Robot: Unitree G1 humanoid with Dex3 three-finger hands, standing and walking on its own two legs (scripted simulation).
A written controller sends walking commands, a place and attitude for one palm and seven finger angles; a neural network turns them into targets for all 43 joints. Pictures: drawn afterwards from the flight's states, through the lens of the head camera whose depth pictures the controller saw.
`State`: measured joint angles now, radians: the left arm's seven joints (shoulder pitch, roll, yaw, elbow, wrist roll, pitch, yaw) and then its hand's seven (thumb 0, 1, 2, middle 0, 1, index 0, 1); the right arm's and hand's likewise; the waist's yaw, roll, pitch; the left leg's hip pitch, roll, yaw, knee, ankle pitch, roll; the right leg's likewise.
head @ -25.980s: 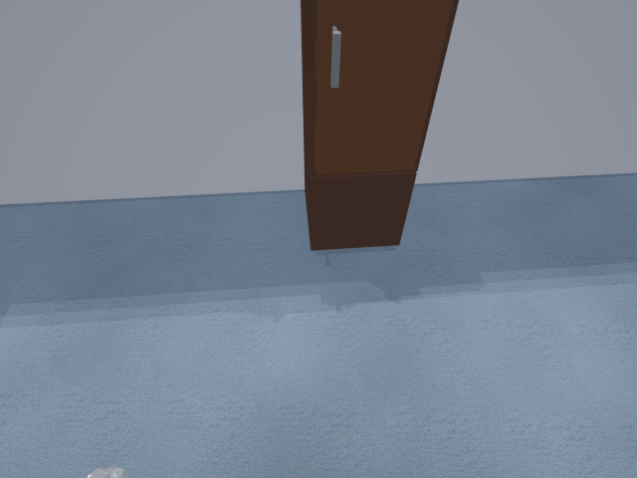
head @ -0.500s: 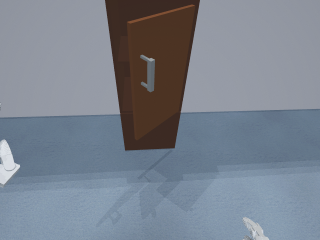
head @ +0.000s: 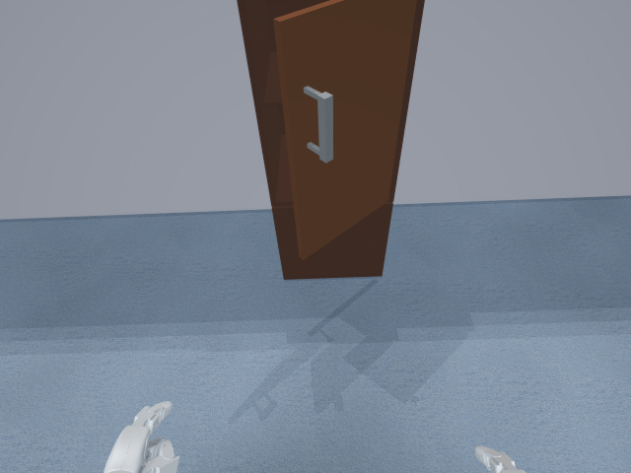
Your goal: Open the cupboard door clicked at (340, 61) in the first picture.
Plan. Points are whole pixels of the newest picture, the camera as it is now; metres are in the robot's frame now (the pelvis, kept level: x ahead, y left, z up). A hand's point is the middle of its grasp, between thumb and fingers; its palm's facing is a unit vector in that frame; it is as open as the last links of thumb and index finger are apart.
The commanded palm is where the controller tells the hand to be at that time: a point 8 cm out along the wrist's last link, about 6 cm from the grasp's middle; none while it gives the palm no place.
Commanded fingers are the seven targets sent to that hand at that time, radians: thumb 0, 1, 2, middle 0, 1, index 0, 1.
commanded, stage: let the arm hang, fingers relaxed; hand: left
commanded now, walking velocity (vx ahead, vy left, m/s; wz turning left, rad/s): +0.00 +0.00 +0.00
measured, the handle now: (318, 125) +0.70 +0.01 +0.08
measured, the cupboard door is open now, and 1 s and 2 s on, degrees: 40 40 40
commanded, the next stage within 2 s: look to check the result in 0.90 s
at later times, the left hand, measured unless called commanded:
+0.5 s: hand out of the picture -0.02 +0.23 -0.14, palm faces +0.02 -0.97 -0.26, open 7.3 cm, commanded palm none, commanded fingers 0.00 0.90 0.90 -0.20 -0.30 -0.20 -0.30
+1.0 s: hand out of the picture +0.08 +0.26 -0.13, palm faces -0.01 -0.95 -0.32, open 7.4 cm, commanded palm none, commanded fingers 0.00 0.90 0.90 -0.20 -0.30 -0.20 -0.30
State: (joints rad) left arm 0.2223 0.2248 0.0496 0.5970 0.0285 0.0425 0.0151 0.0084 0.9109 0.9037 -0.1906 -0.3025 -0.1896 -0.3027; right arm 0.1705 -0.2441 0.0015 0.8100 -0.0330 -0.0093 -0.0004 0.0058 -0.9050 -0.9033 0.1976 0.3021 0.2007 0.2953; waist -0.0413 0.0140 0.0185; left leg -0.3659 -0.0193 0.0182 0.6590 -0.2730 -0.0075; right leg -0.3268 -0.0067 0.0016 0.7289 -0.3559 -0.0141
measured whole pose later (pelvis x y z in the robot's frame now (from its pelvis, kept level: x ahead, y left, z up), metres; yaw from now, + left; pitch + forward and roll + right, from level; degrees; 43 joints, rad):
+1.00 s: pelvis +0.00 +0.02 +0.03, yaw +0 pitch -2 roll +0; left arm 0.12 0.29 0.02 1.13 0.02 -0.02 0.00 0.01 0.91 0.90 -0.20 -0.30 -0.20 -0.30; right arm 0.12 -0.30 -0.02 1.13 -0.02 0.00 0.00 0.00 -0.91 -0.90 0.20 0.30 0.20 0.30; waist -0.01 0.02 0.06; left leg -0.16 -0.02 0.01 0.34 -0.14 0.02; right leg -0.12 0.00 -0.01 0.36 -0.20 -0.01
